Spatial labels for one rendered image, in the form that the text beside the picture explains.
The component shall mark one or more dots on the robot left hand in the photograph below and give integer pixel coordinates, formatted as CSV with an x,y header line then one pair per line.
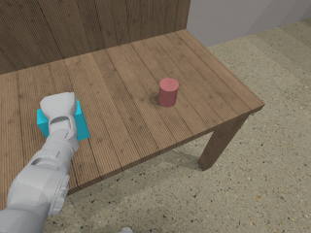
x,y
60,103

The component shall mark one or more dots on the left robot upper arm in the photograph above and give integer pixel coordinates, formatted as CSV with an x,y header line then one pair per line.
x,y
40,192

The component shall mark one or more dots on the left robot forearm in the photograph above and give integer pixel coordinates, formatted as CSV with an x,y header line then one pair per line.
x,y
58,150

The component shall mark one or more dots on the table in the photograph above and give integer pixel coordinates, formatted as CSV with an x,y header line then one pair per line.
x,y
113,55

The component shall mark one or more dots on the sponge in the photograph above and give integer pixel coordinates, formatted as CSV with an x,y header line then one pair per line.
x,y
82,130

